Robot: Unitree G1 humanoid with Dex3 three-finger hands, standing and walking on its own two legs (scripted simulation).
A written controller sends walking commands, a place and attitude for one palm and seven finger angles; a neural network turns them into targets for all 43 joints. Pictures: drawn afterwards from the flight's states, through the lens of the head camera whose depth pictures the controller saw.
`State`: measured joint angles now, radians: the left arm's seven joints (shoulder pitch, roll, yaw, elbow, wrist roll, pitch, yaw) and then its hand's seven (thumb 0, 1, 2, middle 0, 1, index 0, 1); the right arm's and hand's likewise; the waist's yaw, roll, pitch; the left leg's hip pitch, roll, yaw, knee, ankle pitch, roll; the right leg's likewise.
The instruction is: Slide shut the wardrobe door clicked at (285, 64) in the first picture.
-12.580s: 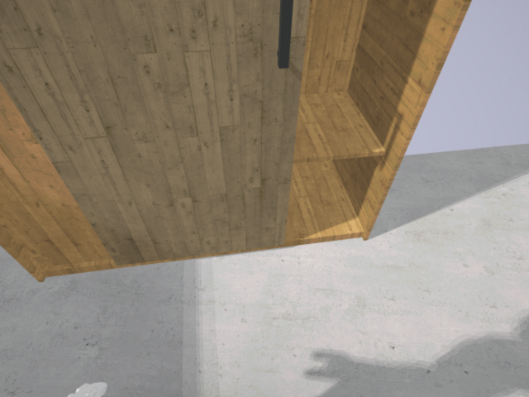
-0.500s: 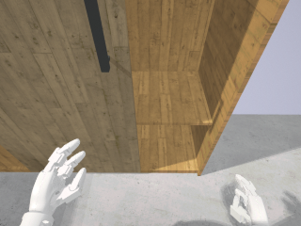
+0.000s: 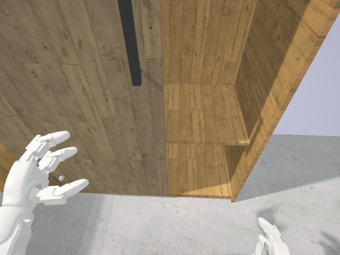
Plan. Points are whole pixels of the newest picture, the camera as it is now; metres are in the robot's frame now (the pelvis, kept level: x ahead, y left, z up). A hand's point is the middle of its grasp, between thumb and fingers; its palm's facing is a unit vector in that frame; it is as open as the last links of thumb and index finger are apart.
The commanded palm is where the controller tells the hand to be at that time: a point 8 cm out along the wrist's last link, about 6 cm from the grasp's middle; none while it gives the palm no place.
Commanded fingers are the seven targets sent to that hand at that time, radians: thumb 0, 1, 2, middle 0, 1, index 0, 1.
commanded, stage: raise the hand with hooked fingers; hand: left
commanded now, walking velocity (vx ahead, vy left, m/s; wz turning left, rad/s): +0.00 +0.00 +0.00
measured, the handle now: (132, 37) +0.54 +0.13 +0.26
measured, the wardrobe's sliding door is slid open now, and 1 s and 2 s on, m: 0.38 0.38 0.38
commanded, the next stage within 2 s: move the hooked fingers beside the handle in 1.22 s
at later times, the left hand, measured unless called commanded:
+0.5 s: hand (15, 137) +0.25 +0.27 +0.22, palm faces +0.11 -0.99 -0.12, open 13.8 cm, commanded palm +0.22 +0.31 +0.24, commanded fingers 0.00 -0.50 0.30 -0.30 -1.20 -0.30 -1.20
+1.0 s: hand (20, 116) +0.27 +0.26 +0.25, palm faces +0.04 -0.99 -0.11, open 14.0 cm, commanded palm +0.24 +0.32 +0.28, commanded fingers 0.00 -0.50 0.30 -0.30 -1.20 -0.30 -1.20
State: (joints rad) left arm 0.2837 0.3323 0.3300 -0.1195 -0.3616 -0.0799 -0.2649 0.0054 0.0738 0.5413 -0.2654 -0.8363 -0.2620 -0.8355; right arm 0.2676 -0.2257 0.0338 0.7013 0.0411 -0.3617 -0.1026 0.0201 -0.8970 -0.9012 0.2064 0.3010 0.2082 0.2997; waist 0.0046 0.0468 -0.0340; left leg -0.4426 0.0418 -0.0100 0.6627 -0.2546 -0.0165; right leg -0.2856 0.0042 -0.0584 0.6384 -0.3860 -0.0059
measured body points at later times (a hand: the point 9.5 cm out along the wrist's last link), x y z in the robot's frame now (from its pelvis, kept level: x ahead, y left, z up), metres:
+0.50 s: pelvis +0.00 +0.00 +0.02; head -0.03 -0.02 +0.47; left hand +0.24 +0.32 +0.23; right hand +0.23 -0.20 -0.04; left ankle +0.05 +0.13 -0.72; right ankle -0.03 -0.11 -0.72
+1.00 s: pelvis +0.00 -0.01 +0.02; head -0.03 -0.03 +0.47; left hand +0.26 +0.31 +0.26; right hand +0.21 -0.24 -0.04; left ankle +0.06 +0.13 -0.72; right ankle -0.03 -0.11 -0.72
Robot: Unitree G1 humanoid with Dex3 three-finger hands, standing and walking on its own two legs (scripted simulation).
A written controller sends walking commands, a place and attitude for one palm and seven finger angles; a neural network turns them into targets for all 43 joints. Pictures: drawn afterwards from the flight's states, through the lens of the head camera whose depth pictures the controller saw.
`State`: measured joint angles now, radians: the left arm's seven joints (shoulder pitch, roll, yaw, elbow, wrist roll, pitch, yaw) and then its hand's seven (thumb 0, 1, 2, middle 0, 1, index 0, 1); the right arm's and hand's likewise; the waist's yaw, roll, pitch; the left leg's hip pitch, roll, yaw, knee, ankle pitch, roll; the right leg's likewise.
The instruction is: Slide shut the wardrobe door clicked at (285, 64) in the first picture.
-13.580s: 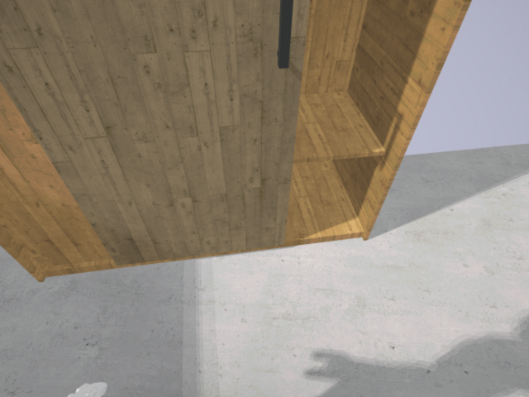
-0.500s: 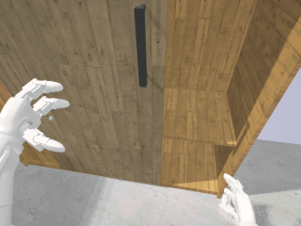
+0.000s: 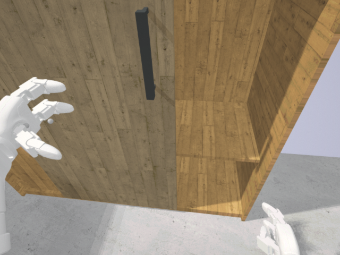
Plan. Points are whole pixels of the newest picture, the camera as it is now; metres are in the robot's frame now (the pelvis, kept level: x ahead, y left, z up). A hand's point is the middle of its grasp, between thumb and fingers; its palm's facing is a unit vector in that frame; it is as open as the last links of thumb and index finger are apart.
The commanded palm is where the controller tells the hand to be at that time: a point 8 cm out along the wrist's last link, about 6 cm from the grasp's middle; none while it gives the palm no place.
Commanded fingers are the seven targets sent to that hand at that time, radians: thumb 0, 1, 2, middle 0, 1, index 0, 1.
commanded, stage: raise the hand with hooked fingers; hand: left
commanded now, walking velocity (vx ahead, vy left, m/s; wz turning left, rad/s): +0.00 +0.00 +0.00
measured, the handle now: (148, 57) +0.54 +0.13 +0.24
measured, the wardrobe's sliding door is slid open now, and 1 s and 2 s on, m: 0.38 0.38 0.38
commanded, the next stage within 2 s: move the hooked fingers beside the handle in 0.22 s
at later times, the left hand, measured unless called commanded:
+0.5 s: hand (43, 109) +0.29 +0.28 +0.25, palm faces +0.08 -0.99 -0.07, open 14.0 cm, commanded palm +0.27 +0.32 +0.26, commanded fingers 0.00 -0.50 0.30 -0.30 -1.20 -0.30 -1.20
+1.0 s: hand (82, 94) +0.35 +0.23 +0.24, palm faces +0.05 -1.00 -0.05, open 14.0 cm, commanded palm +0.33 +0.28 +0.25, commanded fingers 0.00 -0.50 0.30 -0.30 -1.20 -0.30 -1.20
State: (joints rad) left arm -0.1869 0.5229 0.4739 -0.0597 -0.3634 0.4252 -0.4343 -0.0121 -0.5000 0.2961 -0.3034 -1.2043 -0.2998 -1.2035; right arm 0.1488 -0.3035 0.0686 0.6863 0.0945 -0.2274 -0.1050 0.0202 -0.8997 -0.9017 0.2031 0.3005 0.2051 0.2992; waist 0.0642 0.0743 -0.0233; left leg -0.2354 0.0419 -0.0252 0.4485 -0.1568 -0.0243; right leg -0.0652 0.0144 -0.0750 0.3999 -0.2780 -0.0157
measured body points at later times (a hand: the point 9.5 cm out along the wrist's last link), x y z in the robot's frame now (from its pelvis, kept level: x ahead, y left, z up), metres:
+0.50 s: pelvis +0.00 +0.01 +0.00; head -0.03 -0.01 +0.45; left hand +0.28 +0.33 +0.25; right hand +0.22 -0.20 -0.06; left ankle +0.06 +0.14 -0.74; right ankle -0.03 -0.10 -0.74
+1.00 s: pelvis +0.01 +0.00 +0.00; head -0.01 -0.02 +0.45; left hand +0.35 +0.29 +0.24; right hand +0.20 -0.25 -0.08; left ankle +0.06 +0.14 -0.74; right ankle -0.03 -0.11 -0.74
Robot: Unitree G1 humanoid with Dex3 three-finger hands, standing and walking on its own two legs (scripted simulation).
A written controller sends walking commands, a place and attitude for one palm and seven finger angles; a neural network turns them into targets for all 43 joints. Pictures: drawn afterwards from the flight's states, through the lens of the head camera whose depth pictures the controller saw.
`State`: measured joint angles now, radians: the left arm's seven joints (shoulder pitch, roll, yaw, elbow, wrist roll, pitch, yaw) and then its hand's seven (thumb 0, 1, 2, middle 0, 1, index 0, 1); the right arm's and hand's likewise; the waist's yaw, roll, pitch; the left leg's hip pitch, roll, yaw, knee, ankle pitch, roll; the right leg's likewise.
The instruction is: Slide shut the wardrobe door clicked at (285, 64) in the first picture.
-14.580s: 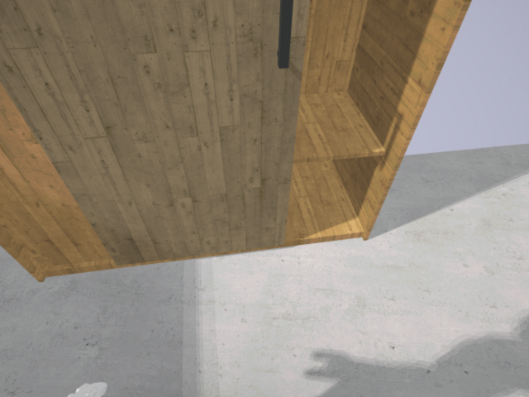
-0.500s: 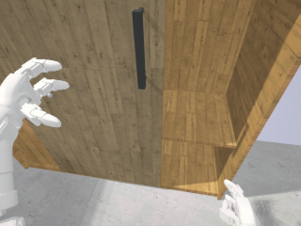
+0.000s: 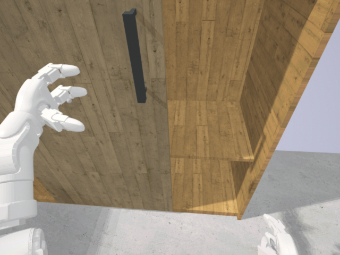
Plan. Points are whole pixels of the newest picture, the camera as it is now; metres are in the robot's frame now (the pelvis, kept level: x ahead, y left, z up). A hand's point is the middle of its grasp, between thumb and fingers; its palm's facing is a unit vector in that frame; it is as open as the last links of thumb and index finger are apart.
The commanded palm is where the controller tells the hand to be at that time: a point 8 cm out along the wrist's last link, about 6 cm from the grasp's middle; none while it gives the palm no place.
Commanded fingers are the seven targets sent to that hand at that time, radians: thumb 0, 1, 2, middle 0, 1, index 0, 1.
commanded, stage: move the hooked fingers beside the handle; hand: left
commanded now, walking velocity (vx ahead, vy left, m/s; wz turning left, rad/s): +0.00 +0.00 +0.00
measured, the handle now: (138, 59) +0.52 +0.13 +0.24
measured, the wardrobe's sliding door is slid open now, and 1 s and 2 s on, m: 0.38 0.38 0.38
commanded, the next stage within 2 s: feel for the door with the fingertips in 1.72 s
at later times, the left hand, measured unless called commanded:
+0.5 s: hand (88, 84) +0.40 +0.22 +0.24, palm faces +0.05 -1.00 -0.02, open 14.0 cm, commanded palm +0.38 +0.27 +0.24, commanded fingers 0.00 -0.50 0.30 -0.30 -1.20 -0.30 -1.20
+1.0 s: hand (110, 72) +0.45 +0.18 +0.24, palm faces +0.03 -1.00 -0.01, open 14.0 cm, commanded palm +0.43 +0.24 +0.24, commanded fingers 0.00 -0.50 0.30 -0.30 -1.20 -0.30 -1.20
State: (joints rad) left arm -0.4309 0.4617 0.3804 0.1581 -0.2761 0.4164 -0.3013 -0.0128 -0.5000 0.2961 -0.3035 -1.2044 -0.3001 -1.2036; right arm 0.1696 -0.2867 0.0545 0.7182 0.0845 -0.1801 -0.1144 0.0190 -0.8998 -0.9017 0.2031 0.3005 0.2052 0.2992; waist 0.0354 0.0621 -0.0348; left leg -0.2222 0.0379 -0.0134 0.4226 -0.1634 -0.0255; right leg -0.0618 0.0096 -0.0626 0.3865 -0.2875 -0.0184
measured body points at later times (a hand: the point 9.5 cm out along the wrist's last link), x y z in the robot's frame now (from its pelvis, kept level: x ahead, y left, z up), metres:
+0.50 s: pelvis +0.01 +0.00 +0.00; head -0.01 -0.02 +0.45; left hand +0.39 +0.27 +0.24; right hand +0.17 -0.25 -0.09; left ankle +0.04 +0.14 -0.74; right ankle -0.05 -0.10 -0.74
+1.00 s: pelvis +0.01 +0.01 +0.00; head +0.00 +0.00 +0.45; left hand +0.44 +0.24 +0.24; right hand +0.11 -0.26 -0.11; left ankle +0.04 +0.14 -0.74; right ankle -0.05 -0.10 -0.74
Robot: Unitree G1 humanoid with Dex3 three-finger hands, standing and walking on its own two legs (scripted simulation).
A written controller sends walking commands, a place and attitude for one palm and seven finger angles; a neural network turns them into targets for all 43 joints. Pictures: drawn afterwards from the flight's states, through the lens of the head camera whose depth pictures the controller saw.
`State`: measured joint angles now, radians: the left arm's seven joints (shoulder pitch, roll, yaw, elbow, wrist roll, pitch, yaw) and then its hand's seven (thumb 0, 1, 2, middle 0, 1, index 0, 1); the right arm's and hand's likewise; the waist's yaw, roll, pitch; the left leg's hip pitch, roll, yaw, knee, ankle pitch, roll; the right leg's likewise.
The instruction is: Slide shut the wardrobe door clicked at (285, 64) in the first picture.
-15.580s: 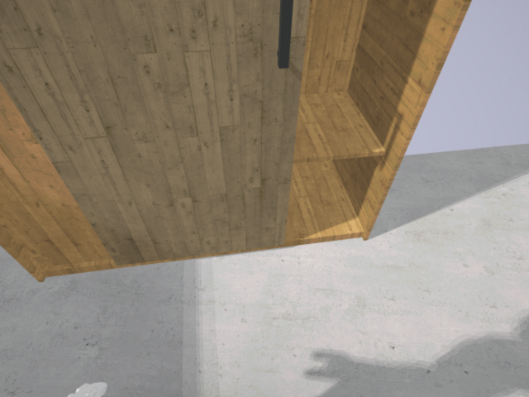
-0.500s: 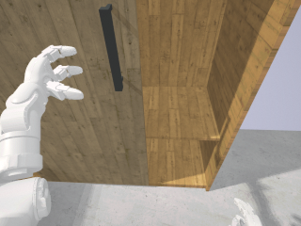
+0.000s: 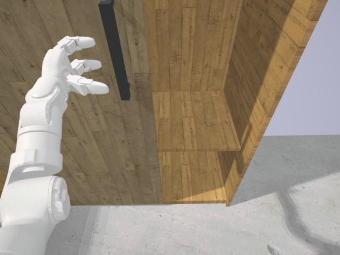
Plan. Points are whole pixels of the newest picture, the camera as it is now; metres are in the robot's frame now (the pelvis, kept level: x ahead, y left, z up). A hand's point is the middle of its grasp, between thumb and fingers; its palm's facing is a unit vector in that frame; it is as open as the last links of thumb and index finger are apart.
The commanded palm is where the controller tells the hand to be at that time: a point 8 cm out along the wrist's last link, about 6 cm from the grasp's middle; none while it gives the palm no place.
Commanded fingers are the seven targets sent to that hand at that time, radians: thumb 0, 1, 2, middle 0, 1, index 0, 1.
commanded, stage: move the hooked fingers beside the handle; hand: left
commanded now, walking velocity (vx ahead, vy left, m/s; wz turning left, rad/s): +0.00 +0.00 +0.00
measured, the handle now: (118, 54) +0.51 +0.14 +0.24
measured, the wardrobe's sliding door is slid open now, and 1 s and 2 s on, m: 0.38 0.38 0.38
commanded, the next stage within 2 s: feel for the door with the fingertips in 0.72 s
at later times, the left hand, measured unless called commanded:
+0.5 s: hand (94, 67) +0.45 +0.18 +0.24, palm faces +0.06 -1.00 -0.02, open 14.0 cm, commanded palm +0.42 +0.24 +0.24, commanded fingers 0.00 -0.50 0.30 -0.30 -1.20 -0.30 -1.20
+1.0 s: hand (92, 70) +0.44 +0.18 +0.24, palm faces +0.05 -1.00 -0.02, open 14.0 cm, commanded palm +0.42 +0.23 +0.23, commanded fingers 0.00 -0.50 0.30 -0.30 -1.20 -0.30 -1.20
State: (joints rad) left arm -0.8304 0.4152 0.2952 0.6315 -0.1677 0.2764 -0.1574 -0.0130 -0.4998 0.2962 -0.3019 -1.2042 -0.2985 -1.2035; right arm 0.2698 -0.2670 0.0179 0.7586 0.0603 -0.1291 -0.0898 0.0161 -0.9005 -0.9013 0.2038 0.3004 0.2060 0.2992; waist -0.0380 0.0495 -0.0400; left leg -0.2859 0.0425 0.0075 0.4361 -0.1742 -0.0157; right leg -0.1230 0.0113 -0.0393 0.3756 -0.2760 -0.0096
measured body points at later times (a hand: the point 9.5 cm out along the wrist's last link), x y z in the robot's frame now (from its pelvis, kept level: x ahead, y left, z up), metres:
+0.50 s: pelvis +0.00 +0.00 +0.00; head +0.00 -0.02 +0.45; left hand +0.44 +0.23 +0.24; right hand +0.09 -0.27 -0.12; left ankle +0.03 +0.13 -0.74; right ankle -0.05 -0.11 -0.74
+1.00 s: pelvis +0.00 +0.00 +0.00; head +0.00 -0.01 +0.45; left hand +0.43 +0.23 +0.24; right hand +0.11 -0.27 -0.11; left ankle +0.03 +0.13 -0.74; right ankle -0.05 -0.11 -0.74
